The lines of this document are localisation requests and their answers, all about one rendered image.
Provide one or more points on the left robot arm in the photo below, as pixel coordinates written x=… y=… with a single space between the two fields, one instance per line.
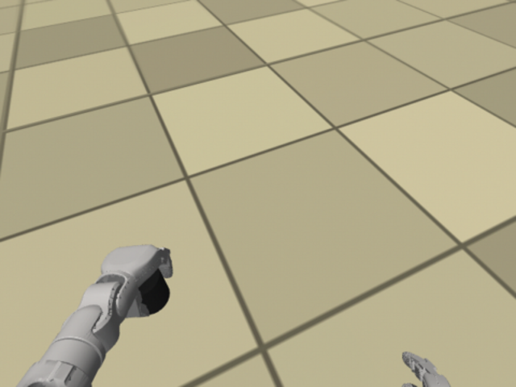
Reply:
x=78 y=351

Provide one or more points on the right robot hand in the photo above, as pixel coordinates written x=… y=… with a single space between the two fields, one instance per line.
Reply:
x=424 y=370

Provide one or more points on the tin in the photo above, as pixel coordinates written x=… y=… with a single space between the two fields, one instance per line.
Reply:
x=154 y=292

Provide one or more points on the left robot hand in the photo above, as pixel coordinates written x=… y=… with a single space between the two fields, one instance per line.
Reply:
x=139 y=261

